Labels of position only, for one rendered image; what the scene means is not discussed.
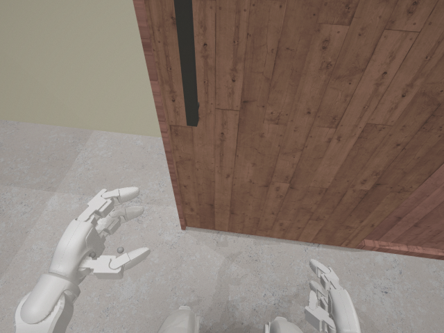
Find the robot right hand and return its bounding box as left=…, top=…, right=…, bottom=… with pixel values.
left=305, top=259, right=361, bottom=333

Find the wardrobe door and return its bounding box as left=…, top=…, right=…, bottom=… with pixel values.
left=144, top=0, right=444, bottom=248
left=365, top=164, right=444, bottom=250

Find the handle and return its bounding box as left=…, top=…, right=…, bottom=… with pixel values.
left=174, top=0, right=199, bottom=127

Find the robot left forearm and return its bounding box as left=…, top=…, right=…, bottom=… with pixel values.
left=13, top=273, right=80, bottom=333

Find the robot left thigh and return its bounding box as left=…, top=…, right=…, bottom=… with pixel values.
left=157, top=309, right=200, bottom=333

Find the robot left hand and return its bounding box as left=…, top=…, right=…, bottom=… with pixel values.
left=49, top=187, right=151, bottom=285

